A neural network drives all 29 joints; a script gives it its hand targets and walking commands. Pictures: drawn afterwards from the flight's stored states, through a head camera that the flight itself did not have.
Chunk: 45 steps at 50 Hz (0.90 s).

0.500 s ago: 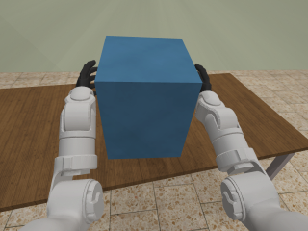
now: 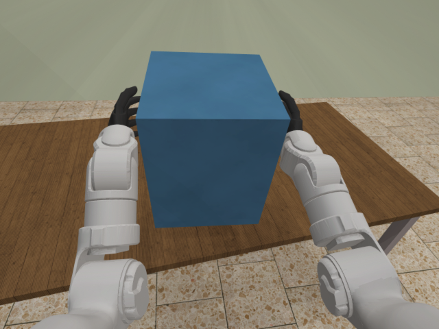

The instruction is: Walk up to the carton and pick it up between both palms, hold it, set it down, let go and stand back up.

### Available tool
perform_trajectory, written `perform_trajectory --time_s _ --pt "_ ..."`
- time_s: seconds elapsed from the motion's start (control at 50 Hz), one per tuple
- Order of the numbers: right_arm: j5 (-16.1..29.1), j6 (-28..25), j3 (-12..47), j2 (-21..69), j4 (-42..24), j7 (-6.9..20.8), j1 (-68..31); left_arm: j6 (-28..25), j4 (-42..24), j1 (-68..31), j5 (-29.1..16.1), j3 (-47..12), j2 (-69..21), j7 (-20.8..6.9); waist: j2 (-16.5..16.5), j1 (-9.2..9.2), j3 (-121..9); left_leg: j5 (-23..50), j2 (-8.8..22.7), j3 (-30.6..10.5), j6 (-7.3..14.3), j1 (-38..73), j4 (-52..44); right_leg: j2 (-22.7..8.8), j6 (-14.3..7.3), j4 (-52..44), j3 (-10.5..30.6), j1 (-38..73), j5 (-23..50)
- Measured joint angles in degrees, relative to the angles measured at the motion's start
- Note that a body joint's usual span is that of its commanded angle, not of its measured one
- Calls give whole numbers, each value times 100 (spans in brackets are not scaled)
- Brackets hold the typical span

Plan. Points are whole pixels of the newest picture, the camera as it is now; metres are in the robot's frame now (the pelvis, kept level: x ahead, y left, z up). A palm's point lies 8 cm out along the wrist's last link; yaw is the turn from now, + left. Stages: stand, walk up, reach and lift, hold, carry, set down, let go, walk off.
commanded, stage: hold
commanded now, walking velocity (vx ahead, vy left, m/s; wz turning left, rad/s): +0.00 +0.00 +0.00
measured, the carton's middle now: (207, 141) +0.39 +0.01 +0.18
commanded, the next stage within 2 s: set down in 1.86 s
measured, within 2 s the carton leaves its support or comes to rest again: neither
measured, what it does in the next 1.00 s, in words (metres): stands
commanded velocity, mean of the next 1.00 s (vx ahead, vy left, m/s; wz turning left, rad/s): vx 0.00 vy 0.00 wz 0.00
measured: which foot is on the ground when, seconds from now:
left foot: down 0.00-1.00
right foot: down 0.00-1.00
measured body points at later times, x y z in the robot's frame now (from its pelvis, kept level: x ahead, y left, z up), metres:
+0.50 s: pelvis +0.00 +0.00 +0.00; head -0.07 +0.03 +0.44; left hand +0.38 +0.16 +0.22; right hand +0.38 -0.14 +0.22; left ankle +0.05 +0.11 -0.75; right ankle +0.00 -0.11 -0.75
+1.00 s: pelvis +0.00 +0.00 +0.00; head -0.07 +0.03 +0.44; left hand +0.37 +0.16 +0.22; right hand +0.37 -0.14 +0.22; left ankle +0.05 +0.11 -0.75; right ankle +0.00 -0.11 -0.75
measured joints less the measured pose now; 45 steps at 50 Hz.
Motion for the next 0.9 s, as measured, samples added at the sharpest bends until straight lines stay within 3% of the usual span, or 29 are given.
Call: perform_trajectory --time_s 0.26,0.9 --pt "22 46 36 0 -160 -12 82 50 -201 126 -17 -27 -21 12 1 -17 -38 -17 -7 -22 -4 18 -1 -3 -3 -19 -20 31 -12" --pt "-45 45 -75 58 17 0 -54 33 -1 -22 -11 33 23 -18 -9 9 -38 30 -10 -14 -2 -6 -15 -7 -6 38 -16 -35 6"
